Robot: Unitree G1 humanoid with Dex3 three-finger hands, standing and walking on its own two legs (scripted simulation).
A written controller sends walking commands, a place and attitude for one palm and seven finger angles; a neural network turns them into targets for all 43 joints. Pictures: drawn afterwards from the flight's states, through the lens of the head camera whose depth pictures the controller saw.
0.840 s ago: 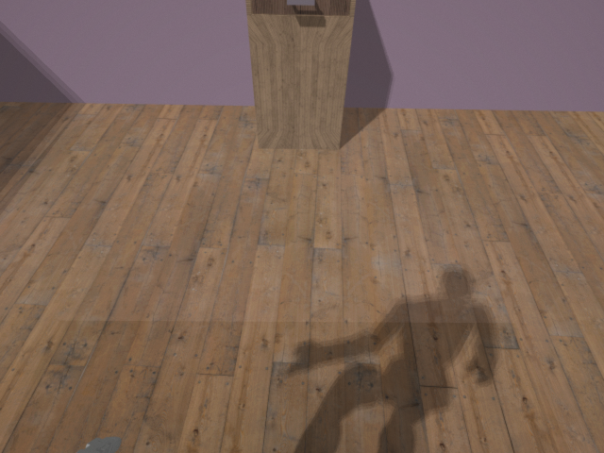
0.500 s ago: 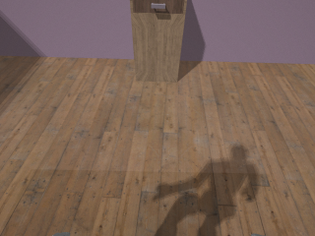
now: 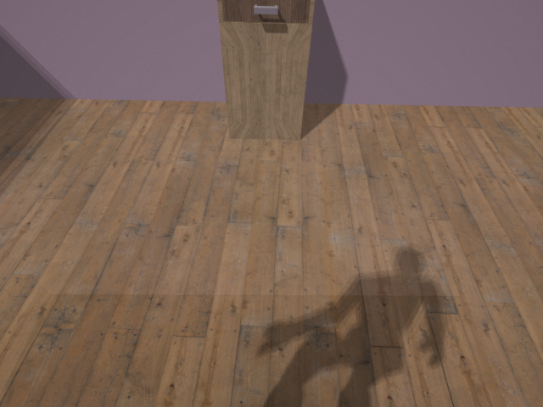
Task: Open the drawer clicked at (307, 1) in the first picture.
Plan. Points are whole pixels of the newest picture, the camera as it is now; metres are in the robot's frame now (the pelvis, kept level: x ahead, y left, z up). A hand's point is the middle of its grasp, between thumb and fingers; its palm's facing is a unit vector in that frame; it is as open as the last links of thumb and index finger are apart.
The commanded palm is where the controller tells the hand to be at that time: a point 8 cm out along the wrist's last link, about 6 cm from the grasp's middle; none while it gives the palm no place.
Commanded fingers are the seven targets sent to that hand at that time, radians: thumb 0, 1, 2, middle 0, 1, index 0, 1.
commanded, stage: stand and wait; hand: left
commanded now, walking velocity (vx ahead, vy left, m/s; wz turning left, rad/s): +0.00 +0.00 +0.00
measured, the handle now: (265, 8) +1.73 +0.13 -0.01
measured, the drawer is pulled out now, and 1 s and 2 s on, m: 0.00 0.00 0.00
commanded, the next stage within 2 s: look at it before walking up in 0.20 s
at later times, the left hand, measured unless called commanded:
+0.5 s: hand out of the picture +0.06 +0.25 -0.16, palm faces -0.03 -0.95 -0.32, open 7.4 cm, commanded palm none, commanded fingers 0.00 0.90 0.90 -0.20 -0.30 -0.20 -0.30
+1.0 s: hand out of the picture +0.07 +0.24 -0.16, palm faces -0.03 -0.95 -0.32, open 7.4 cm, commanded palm none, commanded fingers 0.00 0.90 0.90 -0.20 -0.30 -0.20 -0.30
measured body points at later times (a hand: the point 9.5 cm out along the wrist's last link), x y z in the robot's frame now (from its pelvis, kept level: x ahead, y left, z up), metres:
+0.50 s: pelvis +0.00 +0.00 +0.00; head +0.00 +0.01 +0.45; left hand +0.07 +0.30 -0.14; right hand +0.07 -0.29 -0.13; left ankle +0.00 +0.13 -0.74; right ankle +0.00 -0.11 -0.74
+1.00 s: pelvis +0.01 +0.00 +0.00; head +0.01 +0.01 +0.45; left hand +0.07 +0.29 -0.14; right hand +0.08 -0.29 -0.13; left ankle +0.00 +0.13 -0.74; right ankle +0.00 -0.11 -0.74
